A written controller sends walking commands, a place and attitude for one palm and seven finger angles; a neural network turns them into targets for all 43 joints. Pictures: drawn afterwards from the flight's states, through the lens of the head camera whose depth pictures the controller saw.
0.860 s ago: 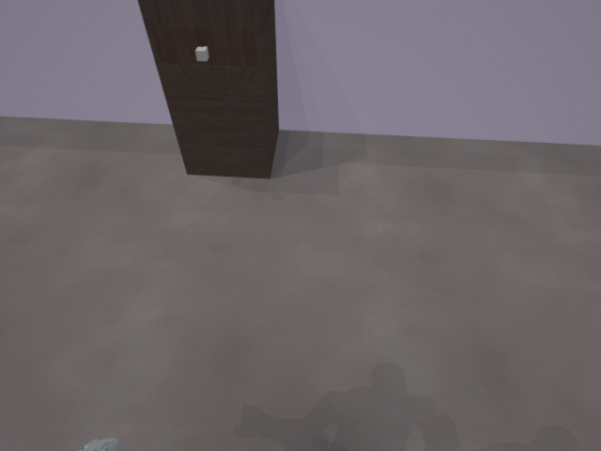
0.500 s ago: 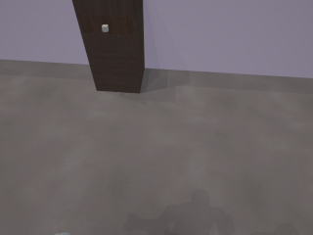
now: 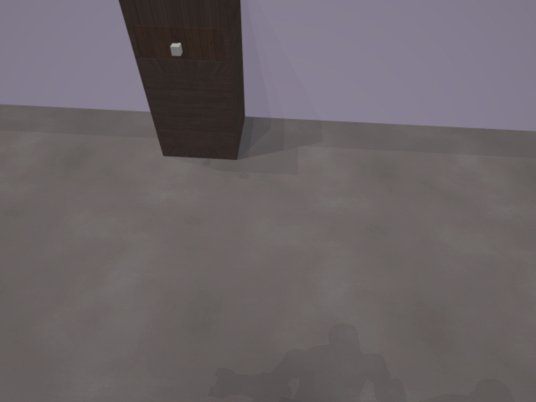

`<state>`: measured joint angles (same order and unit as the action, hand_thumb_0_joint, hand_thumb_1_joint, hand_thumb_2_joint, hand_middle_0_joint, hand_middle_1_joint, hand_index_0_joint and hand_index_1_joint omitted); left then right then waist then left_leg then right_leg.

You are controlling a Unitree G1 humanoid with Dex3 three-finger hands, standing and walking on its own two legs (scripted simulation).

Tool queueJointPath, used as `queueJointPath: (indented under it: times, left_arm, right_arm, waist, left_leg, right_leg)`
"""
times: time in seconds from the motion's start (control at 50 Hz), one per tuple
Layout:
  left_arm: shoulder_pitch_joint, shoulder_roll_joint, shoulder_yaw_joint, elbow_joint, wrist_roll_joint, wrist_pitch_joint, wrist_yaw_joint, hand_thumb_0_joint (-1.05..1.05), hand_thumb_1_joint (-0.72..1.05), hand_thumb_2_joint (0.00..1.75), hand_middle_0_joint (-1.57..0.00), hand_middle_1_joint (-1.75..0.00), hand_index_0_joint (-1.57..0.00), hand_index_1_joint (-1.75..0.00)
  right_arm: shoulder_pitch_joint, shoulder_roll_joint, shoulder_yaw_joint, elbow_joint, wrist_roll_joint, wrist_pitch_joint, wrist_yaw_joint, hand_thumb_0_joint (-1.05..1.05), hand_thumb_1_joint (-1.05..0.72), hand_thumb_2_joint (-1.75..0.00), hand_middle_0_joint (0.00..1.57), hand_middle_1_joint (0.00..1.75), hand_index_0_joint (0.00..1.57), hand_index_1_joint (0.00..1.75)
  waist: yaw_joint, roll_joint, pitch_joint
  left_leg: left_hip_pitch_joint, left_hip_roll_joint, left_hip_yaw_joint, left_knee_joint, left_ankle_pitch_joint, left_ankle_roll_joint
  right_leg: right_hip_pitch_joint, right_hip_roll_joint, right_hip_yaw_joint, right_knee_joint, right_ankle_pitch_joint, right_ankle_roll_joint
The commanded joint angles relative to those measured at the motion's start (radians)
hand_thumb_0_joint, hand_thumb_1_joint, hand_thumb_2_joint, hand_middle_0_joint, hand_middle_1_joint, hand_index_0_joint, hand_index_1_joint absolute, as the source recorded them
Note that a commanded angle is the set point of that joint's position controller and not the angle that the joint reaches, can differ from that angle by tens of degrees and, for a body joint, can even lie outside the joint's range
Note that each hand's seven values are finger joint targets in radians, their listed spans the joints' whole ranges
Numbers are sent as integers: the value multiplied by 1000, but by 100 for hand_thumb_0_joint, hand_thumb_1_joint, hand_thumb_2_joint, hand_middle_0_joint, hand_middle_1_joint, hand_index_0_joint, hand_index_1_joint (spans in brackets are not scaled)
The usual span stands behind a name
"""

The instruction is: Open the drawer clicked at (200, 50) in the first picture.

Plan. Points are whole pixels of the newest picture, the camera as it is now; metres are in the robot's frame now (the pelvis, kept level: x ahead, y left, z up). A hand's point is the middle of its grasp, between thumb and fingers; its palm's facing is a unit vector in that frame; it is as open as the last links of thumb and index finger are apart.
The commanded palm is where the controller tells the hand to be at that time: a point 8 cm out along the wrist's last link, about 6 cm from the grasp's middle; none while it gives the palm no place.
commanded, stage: look at it before walking up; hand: left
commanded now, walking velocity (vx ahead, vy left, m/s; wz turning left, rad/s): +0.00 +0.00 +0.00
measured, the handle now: (177, 47) +1.46 +0.47 -0.12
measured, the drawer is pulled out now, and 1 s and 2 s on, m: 0.00 0.00 0.00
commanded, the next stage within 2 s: walk to a spot facing it in 0.58 s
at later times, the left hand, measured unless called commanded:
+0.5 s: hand out of the picture +0.07 +0.24 -0.16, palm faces -0.03 -0.94 -0.33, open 7.3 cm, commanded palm none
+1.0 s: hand out of the picture +0.03 +0.23 -0.19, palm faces +0.14 -0.97 -0.20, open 7.3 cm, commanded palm none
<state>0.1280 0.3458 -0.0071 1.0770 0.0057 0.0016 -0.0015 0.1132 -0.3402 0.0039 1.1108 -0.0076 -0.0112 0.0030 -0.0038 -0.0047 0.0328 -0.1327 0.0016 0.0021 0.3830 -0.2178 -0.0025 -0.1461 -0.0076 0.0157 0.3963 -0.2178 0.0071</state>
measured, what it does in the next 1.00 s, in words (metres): shifts its weight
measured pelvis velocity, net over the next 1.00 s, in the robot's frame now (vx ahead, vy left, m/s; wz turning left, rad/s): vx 0.04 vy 0.03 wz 0.15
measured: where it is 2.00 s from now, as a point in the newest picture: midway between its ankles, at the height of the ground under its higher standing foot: (235, 349)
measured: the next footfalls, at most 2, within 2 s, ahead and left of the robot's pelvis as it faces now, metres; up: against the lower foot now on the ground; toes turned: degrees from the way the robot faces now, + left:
right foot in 1.48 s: +0.41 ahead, -0.02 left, +0.00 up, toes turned +10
left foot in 1.92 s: +0.51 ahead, +0.30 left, +0.00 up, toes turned +36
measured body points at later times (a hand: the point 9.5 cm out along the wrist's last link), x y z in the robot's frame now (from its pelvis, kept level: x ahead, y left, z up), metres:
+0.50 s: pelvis +0.00 +0.00 +0.00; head +0.01 +0.00 +0.45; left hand +0.07 +0.29 -0.13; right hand +0.08 -0.30 -0.13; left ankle -0.01 +0.12 -0.74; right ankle +0.00 -0.12 -0.74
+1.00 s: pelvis +0.04 +0.03 -0.01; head +0.05 +0.05 +0.44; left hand +0.02 +0.28 -0.17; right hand +0.09 -0.23 -0.15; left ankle +0.04 +0.13 -0.74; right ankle +0.00 -0.12 -0.74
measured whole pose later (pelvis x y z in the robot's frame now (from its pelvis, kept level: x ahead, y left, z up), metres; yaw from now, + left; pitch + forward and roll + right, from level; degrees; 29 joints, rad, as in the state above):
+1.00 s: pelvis +0.04 +0.03 -0.01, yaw +9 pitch +0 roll -1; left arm 0.30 0.25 0.02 1.04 0.02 -0.01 -0.01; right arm 0.29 -0.23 -0.01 1.06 -0.01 0.01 0.04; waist -0.01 -0.04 0.01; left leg -0.32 0.05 0.09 0.66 -0.39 0.01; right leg -0.10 -0.08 -0.11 0.47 -0.35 0.04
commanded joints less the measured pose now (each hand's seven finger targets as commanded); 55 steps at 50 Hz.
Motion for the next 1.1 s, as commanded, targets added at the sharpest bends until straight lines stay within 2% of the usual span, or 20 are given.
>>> queueJointPath:
  times: [0.0, 0.66, 0.7, 0.74, 0.76, 0.78, 0.8, 0.82, 0.84, 0.86, 0.88, 0.9, 0.94, 0.96, 0.98, 1.0, 1.02, 1.04, 1.06, 1.08]
  left_arm:
    - [-43, 202, 38, -60, 4, -25, 14, 0, 90, 90, -20, -30, -20, -30]
    - [-31, 202, 38, -48, 5, -28, 13, 0, 90, 90, -20, -30, -20, -30]
    - [33, 94, 17, -22, 4, -10, 18, 0, 90, 90, -20, -30, -20, -30]
    - [77, 95, 24, -24, 11, 5, 14, 0, 90, 90, -20, -30, -20, -30]
    - [96, 110, 34, -32, 14, 8, 10, 0, 90, 90, -20, -30, -20, -30]
    - [124, 131, 46, -37, 17, 10, 9, 0, 90, 90, -20, -30, -20, -30]
    - [162, 153, 59, -48, 19, 8, 11, 0, 90, 90, -20, -30, -20, -30]
    - [194, 160, 67, -55, 19, 1, 14, 0, 90, 90, -20, -30, -20, -30]
    - [199, 156, 72, -61, 21, -12, 16, 0, 90, 90, -20, -30, -20, -30]
    - [177, 152, 77, -75, 24, -24, 17, 0, 90, 90, -20, -30, -20, -30]
    - [162, 145, 78, -84, 27, -31, 16, 0, 90, 90, -20, -30, -20, -30]
    - [152, 136, 79, -90, 27, -34, 14, 0, 90, 90, -20, -30, -20, -30]
    - [124, 119, 84, -96, 24, -33, 12, 0, 90, 90, -20, -30, -20, -30]
    - [129, 103, 85, -96, 18, -28, 9, 0, 90, 90, -20, -30, -20, -30]
    - [134, 52, 75, -108, 12, -21, 3, 0, 90, 90, -20, -30, -20, -30]
    - [115, -31, 59, -157, 4, -17, -7, 0, 90, 90, -20, -30, -20, -30]
    - [35, -12, 56, -201, 18, -24, -3, 0, 90, 90, -20, -30, -20, -30]
    - [3, -27, 64, -196, 22, -30, -4, 0, 90, 90, -20, -30, -20, -30]
    - [20, -35, 66, -176, 23, -37, -11, 0, 90, 90, -20, -30, -20, -30]
    - [46, -39, 69, -156, 26, -40, -17, 0, 90, 90, -20, -30, -20, -30]
  right_arm:
    - [-54, -206, -41, -63, -1, -23, -15, 0, -90, -90, 20, 30, 20, 30]
    - [-52, -207, -39, -54, 1, -22, -15, 0, -90, -90, 20, 30, 20, 30]
    - [6, -92, -11, -34, -7, -4, -8, 0, -90, -90, 20, 30, 20, 30]
    - [34, -78, -12, -40, -14, 12, -3, 0, -90, -90, 20, 30, 20, 30]
    - [38, -73, -15, -52, -16, 16, -1, 0, -90, -90, 20, 30, 20, 30]
    - [40, -66, -17, -69, -17, 20, 0, 0, -90, -90, 20, 30, 20, 30]
    - [42, -55, -22, -90, -15, 21, 0, 0, -90, -90, 20, 30, 20, 30]
    - [27, -61, -30, -116, -14, 19, 2, 0, -90, -90, 20, 30, 20, 30]
    - [13, -59, -38, -132, -12, 12, 8, 0, -90, -90, 20, 30, 20, 30]
    - [22, -48, -42, -144, -9, 6, 15, 0, -90, -90, 20, 30, 20, 30]
    - [34, -28, -43, -149, -6, 3, 22, 0, -90, -90, 20, 30, 20, 30]
    - [57, -8, -43, -152, -5, 1, 27, 0, -90, -90, 20, 30, 20, 30]
    - [153, 21, -44, -135, -5, -4, 30, 0, -90, -90, 20, 30, 20, 30]
    - [240, 11, -51, -110, -7, -8, 26, 0, -90, -90, 20, 30, 20, 30]
    - [357, -44, -70, -80, -12, -13, 19, 0, -90, -90, 20, 30, 20, 30]
    - [465, -147, -98, -62, -25, -22, 8, 0, -90, -90, 20, 30, 20, 30]
    - [490, -151, -94, -59, -14, -22, 0, 0, -90, -90, 20, 30, 20, 30]
    - [433, -111, -88, -67, -13, -22, -8, 0, -90, -90, 20, 30, 20, 30]
    - [376, -66, -76, -84, -12, -32, -13, 0, -90, -90, 20, 30, 20, 30]
    - [335, -27, -67, -88, -12, -44, -17, 0, -90, -90, 20, 30, 20, 30]
  waist:
    - [5, 0, -54]
    - [6, 1, -59]
    - [7, -7, -74]
    - [19, -30, -13]
    - [29, -64, 29]
    - [41, -124, 55]
    - [54, -202, 55]
    - [65, -215, 63]
    - [61, -180, 79]
    - [43, -140, 73]
    - [31, -113, 63]
    - [17, -127, 55]
    - [-29, -122, 48]
    - [-60, -48, 13]
    - [-103, 142, 0]
    - [-131, 425, 12]
    - [-127, 270, 38]
    - [-102, 144, 66]
    - [-77, 98, 74]
    - [-50, 85, 83]
  left_leg:
    - [-4, 115, -93, -65, 132, 33]
    - [19, 120, -92, -77, 144, 30]
    - [-6, 105, -81, -50, 60, 15]
    - [-111, 78, -82, -11, -134, 22]
    - [-197, 54, -77, 28, -225, 23]
    - [-281, 23, -43, 111, -261, 17]
    - [-335, 8, 6, 241, -252, 11]
    - [-386, 25, 15, 365, -281, 12]
    - [-424, 57, 4, 447, -280, 15]
    - [-425, 79, 2, 467, -271, 14]
    - [-393, 87, 17, 439, -266, 12]
    - [-345, 86, 40, 378, -247, 10]
    - [-162, 60, 104, 229, -142, 9]
    - [1, 32, 134, 147, -78, 8]
    - [120, 97, -25, 28, -211, 40]
    - [165, 364, -493, -188, -370, 150]
    - [114, 427, -635, -238, -439, 221]
    - [50, 400, -604, -235, -477, 231]
    - [17, 354, -523, -235, -422, 217]
    - [-25, 308, -436, -228, -321, 196]
  right_leg:
    - [-1, -113, 92, -65, 131, -36]
    - [5, -114, 94, -85, 148, -35]
    - [17, -114, 73, -73, 9, -15]
    - [-7, -117, 93, -86, -234, -19]
    - [-6, -138, 130, -114, -338, -34]
    - [14, -188, 184, -157, -419, -61]
    - [34, -271, 267, -220, -484, -103]
    - [47, -343, 328, -254, -483, -151]
    - [49, -383, 337, -257, -413, -185]
    - [60, -389, 280, -234, -316, -194]
    - [51, -371, 195, -201, -232, -181]
    - [29, -352, 130, -170, -181, -162]
    - [-82, -307, 9, -97, -179, -109]
    - [-169, -264, -67, 3, -202, -75]
    - [-289, -177, -154, 262, -215, -26]
    - [-529, -31, -214, 615, -412, 42]
    - [-604, -60, -68, 749, -398, 15]
    - [-622, -88, -27, 828, -304, 2]
    - [-618, -117, -6, 834, -212, 5]
    - [-570, -131, -8, 803, -156, 12]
